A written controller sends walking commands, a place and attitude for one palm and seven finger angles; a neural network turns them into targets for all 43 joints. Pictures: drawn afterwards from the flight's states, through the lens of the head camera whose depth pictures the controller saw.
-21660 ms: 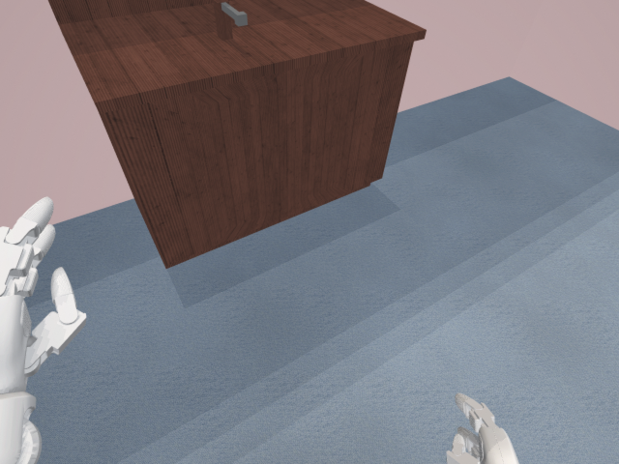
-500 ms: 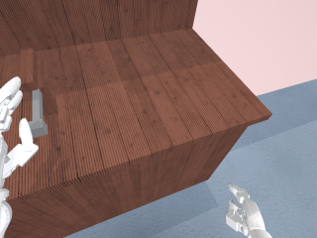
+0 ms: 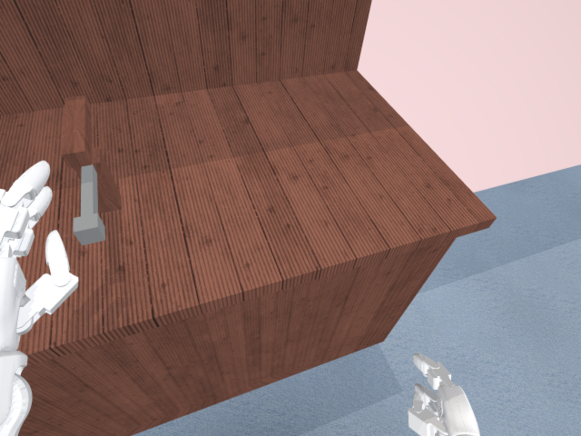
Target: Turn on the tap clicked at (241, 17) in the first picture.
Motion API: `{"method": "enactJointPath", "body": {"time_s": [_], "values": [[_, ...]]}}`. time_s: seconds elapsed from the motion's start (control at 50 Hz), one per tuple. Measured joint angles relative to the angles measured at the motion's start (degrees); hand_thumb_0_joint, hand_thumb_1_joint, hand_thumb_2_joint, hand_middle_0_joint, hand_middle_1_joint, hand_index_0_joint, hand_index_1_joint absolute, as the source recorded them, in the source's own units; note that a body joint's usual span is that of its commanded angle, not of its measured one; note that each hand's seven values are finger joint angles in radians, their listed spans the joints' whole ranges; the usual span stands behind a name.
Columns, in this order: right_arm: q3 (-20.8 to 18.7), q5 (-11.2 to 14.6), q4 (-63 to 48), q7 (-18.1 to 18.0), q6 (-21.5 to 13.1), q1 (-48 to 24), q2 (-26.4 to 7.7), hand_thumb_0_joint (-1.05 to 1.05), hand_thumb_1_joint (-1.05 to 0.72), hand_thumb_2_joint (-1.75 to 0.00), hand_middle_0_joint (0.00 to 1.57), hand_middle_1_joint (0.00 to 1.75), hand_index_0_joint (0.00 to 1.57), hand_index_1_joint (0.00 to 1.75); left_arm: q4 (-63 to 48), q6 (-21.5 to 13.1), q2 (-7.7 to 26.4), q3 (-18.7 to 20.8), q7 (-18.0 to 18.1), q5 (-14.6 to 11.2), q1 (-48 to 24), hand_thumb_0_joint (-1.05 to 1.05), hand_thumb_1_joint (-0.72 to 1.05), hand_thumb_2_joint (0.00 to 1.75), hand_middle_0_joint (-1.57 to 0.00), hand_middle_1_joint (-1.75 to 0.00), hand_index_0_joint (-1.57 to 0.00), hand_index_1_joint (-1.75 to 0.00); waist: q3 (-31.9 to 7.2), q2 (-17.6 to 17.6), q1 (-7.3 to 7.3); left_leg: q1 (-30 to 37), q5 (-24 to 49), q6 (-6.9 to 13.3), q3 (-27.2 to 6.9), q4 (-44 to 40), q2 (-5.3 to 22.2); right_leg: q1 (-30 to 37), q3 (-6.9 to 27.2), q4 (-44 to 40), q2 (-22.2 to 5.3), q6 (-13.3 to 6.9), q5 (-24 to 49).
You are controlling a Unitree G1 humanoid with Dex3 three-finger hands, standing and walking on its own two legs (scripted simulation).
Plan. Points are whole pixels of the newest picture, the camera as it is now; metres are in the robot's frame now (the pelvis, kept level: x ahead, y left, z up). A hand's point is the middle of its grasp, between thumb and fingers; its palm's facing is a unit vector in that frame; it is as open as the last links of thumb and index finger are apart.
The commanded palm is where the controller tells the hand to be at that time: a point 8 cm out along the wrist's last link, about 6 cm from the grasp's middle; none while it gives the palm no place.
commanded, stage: turn the palm inward beside the body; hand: left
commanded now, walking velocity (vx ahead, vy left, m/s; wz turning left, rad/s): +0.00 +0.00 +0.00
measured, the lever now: (89, 229) +0.32 +0.30 +0.10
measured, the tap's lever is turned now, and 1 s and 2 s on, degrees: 0 0 0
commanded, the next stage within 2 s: none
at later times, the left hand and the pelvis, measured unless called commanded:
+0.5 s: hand (75, 314) +0.19 +0.23 +0.16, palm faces +0.55 -0.78 -0.30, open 7.5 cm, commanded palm +0.14 +0.26 +0.17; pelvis -0.02 -0.05 -0.02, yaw +3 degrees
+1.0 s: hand (119, 308) +0.20 +0.20 +0.15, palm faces +0.52 -0.81 -0.27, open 7.5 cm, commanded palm +0.15 +0.24 +0.16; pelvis +0.03 -0.07 -0.02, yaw +4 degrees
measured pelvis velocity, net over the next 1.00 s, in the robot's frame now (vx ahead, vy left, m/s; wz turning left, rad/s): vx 0.03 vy -0.07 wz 0.08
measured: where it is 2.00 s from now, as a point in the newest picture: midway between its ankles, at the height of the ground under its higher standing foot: outside the picture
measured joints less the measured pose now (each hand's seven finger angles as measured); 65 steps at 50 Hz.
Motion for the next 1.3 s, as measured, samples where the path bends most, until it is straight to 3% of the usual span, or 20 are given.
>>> {"method": "enactJointPath", "body": {"time_s": [0.04,0.06,0.08,0.1,0.12,0.18,0.22,0.26,0.34,0.44,0.5,0.64,0.78,0.94,1.1,1.3], "values": [[-0.17,0.02,0.18,-0.11,-0.11,0.50,-0.24,0.01,-0.91,-0.90,0.20,0.30,0.20,0.30,0.37,-0.12,0.01,-0.12,-0.05,0.09,0.16,0.02,0.88,0.90,-0.21,-0.30,-0.21,-0.30,-0.09,0.07,-0.15,0.03,0.24,0.01,0.03,-0.24,-0.02,0.02,0.03,-0.22,-0.02,0.01,0.23],[1.02,0.86,-1.58,-1.64,0.17,1.91,-1.16,0.01,-0.91,-0.90,0.20,0.30,0.20,0.30,0.71,-0.10,2.10,-0.78,-0.06,0.71,-1.97,0.02,0.88,0.90,-0.21,-0.30,-0.21,-0.30,0.11,0.38,-0.03,-0.96,0.10,0.05,-0.65,0.78,0.00,-0.65,-0.10,0.90,0.28,0.47,-0.93],[1.25,-0.26,-2.31,-2.30,-0.41,3.26,-1.54,0.01,-0.91,-0.90,0.20,0.30,0.20,0.30,2.32,-0.11,5.29,-0.71,-1.03,2.77,-6.33,0.02,0.88,0.90,-0.21,-0.31,-0.21,-0.30,0.56,0.07,0.82,-1.53,-0.02,0.00,-1.19,1.65,-0.50,-1.27,-0.20,2.24,0.08,-0.40,-1.13],[1.10,-1.04,-1.73,-1.81,-0.73,3.74,-1.72,0.01,-0.91,-0.90,0.20,0.30,0.20,0.30,4.89,0.62,7.55,-0.31,-2.04,2.32,-10.82,0.02,0.88,0.90,-0.21,-0.31,-0.21,-0.30,0.62,-0.15,1.35,-1.90,0.02,-0.24,-1.66,2.08,-0.97,-1.81,-0.49,3.38,-0.32,-0.99,-1.17],[1.13,-1.54,-0.40,-0.92,-0.90,3.50,-2.02,0.01,-0.91,-0.90,0.20,0.30,0.20,0.30,6.86,2.81,8.17,0.68,-3.21,0.33,-14.47,0.02,0.88,0.90,-0.21,-0.31,-0.21,-0.30,0.42,-0.09,1.57,-1.97,0.17,-0.56,-1.93,2.15,-1.16,-2.02,-0.71,3.94,-0.52,-1.12,-1.46],[1.17,-1.14,3.34,1.05,-0.94,1.62,-2.87,0.01,-0.91,-0.90,0.20,0.30,0.20,0.30,9.73,10.26,6.07,4.88,-5.53,-5.23,-17.71,0.02,0.88,0.90,-0.21,-0.30,-0.21,-0.30,-1.57,0.79,1.35,-1.59,0.42,-0.92,-0.92,1.62,-0.86,-2.49,0.27,4.42,-0.21,-1.10,-1.64],[0.78,-0.75,3.68,1.91,-0.88,0.67,-3.45,0.01,-0.91,-0.90,0.20,0.30,0.20,0.30,8.87,13.74,3.95,5.03,-6.06,-5.33,-14.90,0.02,0.89,0.90,-0.20,-0.30,-0.21,-0.30,-2.81,1.58,0.47,-2.05,0.14,-0.77,-0.36,2.15,-0.73,-3.33,0.79,5.38,-0.05,-0.95,-1.88],[0.43,-0.50,2.88,2.14,-0.76,-0.27,-3.78,0.01,-0.90,-0.90,0.20,0.30,0.20,0.30,6.44,14.77,2.36,3.11,-6.00,-4.47,-9.75,0.02,0.89,0.90,-0.20,-0.30,-0.20,-0.30,-3.28,1.88,-0.36,-2.90,-0.43,-0.77,0.07,3.43,-0.70,-4.67,1.15,7.42,0.03,-1.03,-2.66],[-0.50,-0.99,1.53,0.81,-1.33,-1.17,-3.34,0.01,-0.91,-0.90,0.20,0.30,0.20,0.30,3.09,10.64,0.39,-1.01,-3.83,-4.18,-2.28,0.02,0.89,0.90,-0.20,-0.30,-0.20,-0.30,-3.79,0.99,-0.33,-5.47,-1.98,-1.48,-0.01,7.12,-0.46,-7.75,0.92,12.22,0.31,-1.72,-4.81],[-0.82,-0.85,2.89,-1.03,-2.41,-1.50,-3.13,0.01,-0.91,-0.90,0.20,0.30,0.20,0.30,3.60,6.01,-0.44,-0.80,1.84,-3.00,-3.77,0.02,0.88,0.90,-0.21,-0.31,-0.21,-0.30,-4.34,0.95,1.66,-8.32,-3.96,-2.93,-2.08,11.81,0.36,-9.76,-1.36,16.10,1.03,-3.16,-6.84],[0.00,-0.47,4.28,-2.04,-2.35,-1.98,-3.28,0.01,-0.91,-0.90,0.20,0.30,0.20,0.30,5.22,7.72,-0.63,0.11,2.71,-2.95,-6.46,0.02,0.88,0.90,-0.21,-0.30,-0.21,-0.30,-4.76,1.85,2.25,-8.84,-4.52,-3.53,-3.52,13.01,0.69,-9.75,-2.85,16.88,1.30,-3.87,-7.57],[0.49,0.40,5.65,-4.16,-2.48,-3.08,-2.68,0.01,-0.91,-0.90,0.20,0.30,0.20,0.30,6.88,14.82,0.52,-1.21,0.45,-4.92,-8.70,0.02,0.89,0.90,-0.20,-0.30,-0.21,-0.30,-5.08,4.10,2.32,-8.44,-5.13,-4.38,-5.20,12.91,2.00,-8.74,-4.63,16.04,2.48,-4.62,-8.17],[-1.01,0.50,6.17,-4.01,-3.41,-2.51,-2.80,0.01,-0.91,-0.90,0.20,0.30,0.20,0.30,2.52,13.69,-0.81,-0.72,1.62,-6.80,-3.57,0.02,0.89,0.90,-0.21,-0.30,-0.21,-0.30,-5.91,4.62,1.78,-8.77,-6.16,-5.20,-5.30,12.60,2.75,-9.27,-4.81,16.04,3.16,-5.38,-9.30],[-2.15,0.63,6.03,-4.10,-5.34,0.34,-4.23,0.01,-0.91,-0.90,0.20,0.30,0.20,0.30,-0.42,12.35,-2.78,0.53,0.94,-8.47,2.51,0.02,0.89,0.90,-0.21,-0.30,-0.21,-0.30,-7.49,3.80,2.23,-8.61,-6.92,-5.03,-4.95,11.65,2.19,-9.59,-4.59,16.36,2.52,-5.50,-10.86],[-2.27,0.98,5.68,-4.37,-8.50,1.27,-4.00,0.01,-0.91,-0.90,0.20,0.30,0.20,0.30,-2.12,10.72,-4.66,-1.46,1.20,-8.77,4.32,0.02,0.89,0.90,-0.21,-0.30,-0.21,-0.30,-7.81,3.65,2.61,-8.04,-7.16,-4.67,-4.81,11.64,1.61,-8.90,-4.52,16.30,1.90,-4.98,-11.12],[-0.19,1.20,5.29,-4.70,-8.98,0.17,-2.16,0.01,-0.91,-0.90,0.20,0.30,0.20,0.30,-3.75,15.10,-5.81,-3.48,3.22,-9.37,3.81,0.02,0.89,0.90,-0.21,-0.30,-0.21,-0.30,-7.94,3.97,3.02,-7.22,-6.22,-3.95,-4.63,11.32,0.98,-7.78,-4.34,15.45,1.26,-4.23,-9.98]]}}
